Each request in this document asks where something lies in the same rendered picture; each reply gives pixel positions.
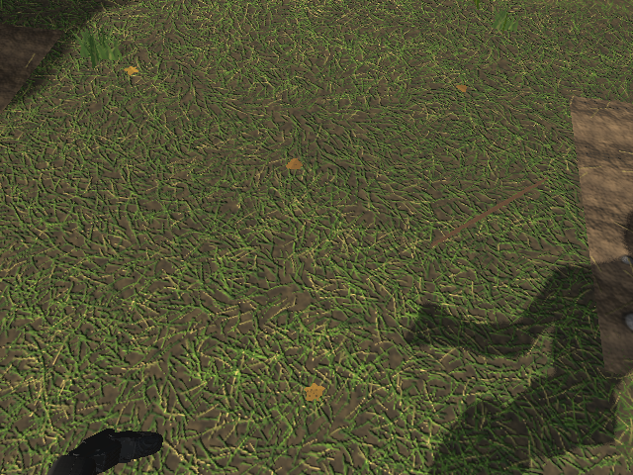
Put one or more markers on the left robot hand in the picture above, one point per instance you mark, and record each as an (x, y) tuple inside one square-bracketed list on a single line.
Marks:
[(105, 449)]

